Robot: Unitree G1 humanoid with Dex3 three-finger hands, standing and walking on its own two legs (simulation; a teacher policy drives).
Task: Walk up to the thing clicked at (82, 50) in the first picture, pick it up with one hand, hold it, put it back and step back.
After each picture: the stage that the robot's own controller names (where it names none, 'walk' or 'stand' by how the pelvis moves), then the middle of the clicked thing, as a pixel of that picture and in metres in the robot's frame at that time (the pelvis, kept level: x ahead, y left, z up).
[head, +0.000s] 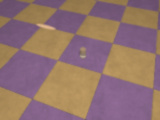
stand; (83, 52) +1.27 -0.01 -0.72
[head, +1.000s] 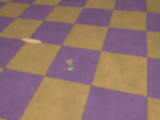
walk; (70, 65) +1.13 +0.22 -0.70
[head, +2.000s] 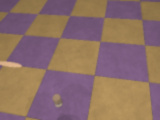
walk; (57, 100) +0.66 +0.28 -0.71
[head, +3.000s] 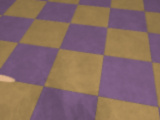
stand; out of the picture +0.43 +0.21 -0.70
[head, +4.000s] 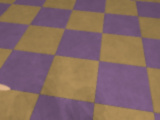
stand; out of the picture +0.39 +0.21 -0.72
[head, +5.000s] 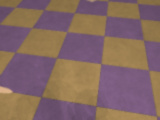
stand; out of the picture +0.38 +0.21 -0.73
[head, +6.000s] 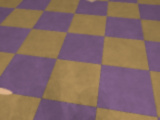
stand; out of the picture +0.37 +0.21 -0.73
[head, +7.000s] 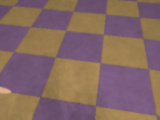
stand; out of the picture +0.36 +0.21 -0.73
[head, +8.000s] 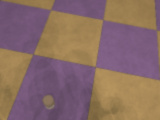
go down; (49, 102) +0.41 +0.19 -0.57
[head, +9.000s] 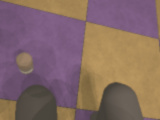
go down; (25, 64) +0.46 +0.22 -0.30
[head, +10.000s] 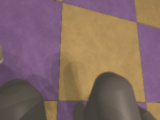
close in; out of the picture +0.45 +0.25 -0.26
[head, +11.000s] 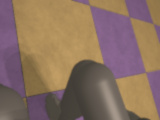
close; out of the picture +0.44 +0.28 -0.22
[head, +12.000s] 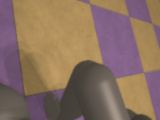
close; out of the picture +0.43 +0.27 -0.23
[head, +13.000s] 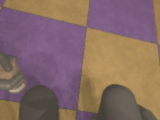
lift; (12, 78) +0.35 +0.24 -0.10
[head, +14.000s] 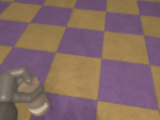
hold; (34, 97) +0.32 +0.16 +0.03
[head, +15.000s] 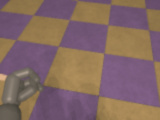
hold; out of the picture +0.18 +0.10 -0.61
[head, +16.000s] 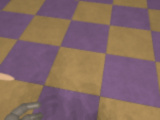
stand; out of the picture +0.22 -0.12 -0.70
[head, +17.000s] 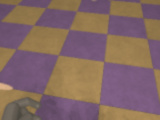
crouch; out of the picture +0.21 -0.13 -0.69
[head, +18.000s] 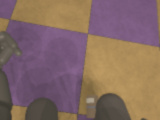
crouch; (92, 106) +0.29 -0.11 -0.43
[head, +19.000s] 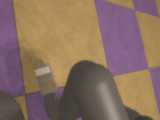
lower; (45, 78) +0.34 -0.08 -0.26
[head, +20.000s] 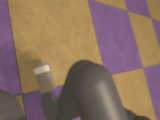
lower; (44, 77) +0.35 -0.08 -0.25
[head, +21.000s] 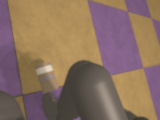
lower; (46, 77) +0.35 -0.09 -0.25
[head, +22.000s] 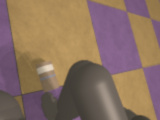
lower; (47, 76) +0.36 -0.10 -0.25
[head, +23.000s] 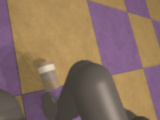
loosen; (48, 75) +0.36 -0.10 -0.25
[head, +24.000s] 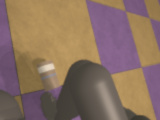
withdraw; (48, 75) +0.36 -0.10 -0.25
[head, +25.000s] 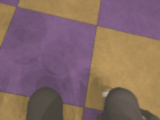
walk; (108, 100) +0.32 -0.16 -0.38
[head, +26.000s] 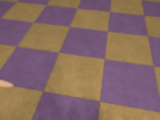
stand; out of the picture +0.21 -0.19 -0.68
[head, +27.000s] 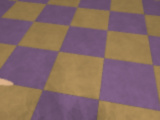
stand; out of the picture +0.22 -0.19 -0.69
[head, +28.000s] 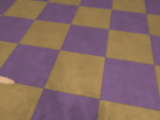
stand; out of the picture +0.21 -0.20 -0.69
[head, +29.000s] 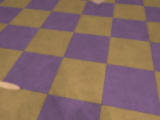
stand; out of the picture +0.23 -0.20 -0.75
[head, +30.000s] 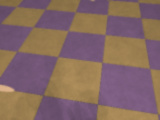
stand; out of the picture +0.21 -0.19 -0.75
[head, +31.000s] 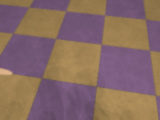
walk; out of the picture +0.24 -0.20 -0.74
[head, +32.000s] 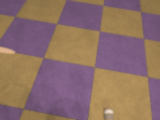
walk; (108, 116) +0.43 -0.26 -0.73
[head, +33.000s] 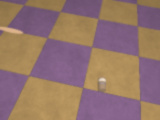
walk; (102, 84) +0.75 -0.22 -0.73
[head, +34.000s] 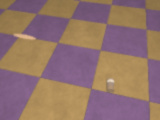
stand; (110, 85) +0.80 -0.24 -0.73
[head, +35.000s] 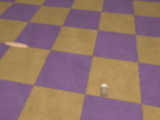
stand; (104, 89) +0.81 -0.21 -0.75
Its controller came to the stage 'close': yes
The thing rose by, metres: 0.68
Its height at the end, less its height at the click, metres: -0.02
